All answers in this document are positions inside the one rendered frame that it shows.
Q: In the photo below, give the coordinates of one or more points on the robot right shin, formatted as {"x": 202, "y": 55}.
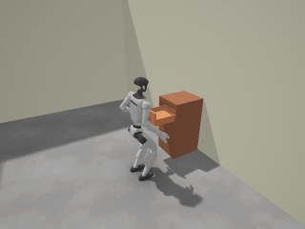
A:
{"x": 149, "y": 163}

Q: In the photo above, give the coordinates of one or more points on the right robot upper arm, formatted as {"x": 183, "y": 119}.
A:
{"x": 146, "y": 105}

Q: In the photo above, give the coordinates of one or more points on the robot right forearm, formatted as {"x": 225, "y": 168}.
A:
{"x": 155, "y": 130}

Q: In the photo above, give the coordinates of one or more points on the cabinet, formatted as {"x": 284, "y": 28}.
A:
{"x": 184, "y": 130}

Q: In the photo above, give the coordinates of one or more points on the right robot hand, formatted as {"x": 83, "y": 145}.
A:
{"x": 164, "y": 136}

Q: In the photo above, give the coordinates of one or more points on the robot left forearm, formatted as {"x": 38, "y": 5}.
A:
{"x": 128, "y": 110}

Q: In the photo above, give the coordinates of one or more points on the robot left thigh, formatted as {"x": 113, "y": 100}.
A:
{"x": 142, "y": 146}

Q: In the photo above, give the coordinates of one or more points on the drawer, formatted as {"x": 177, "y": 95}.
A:
{"x": 161, "y": 115}

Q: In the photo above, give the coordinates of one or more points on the left robot upper arm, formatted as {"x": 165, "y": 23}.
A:
{"x": 126, "y": 101}

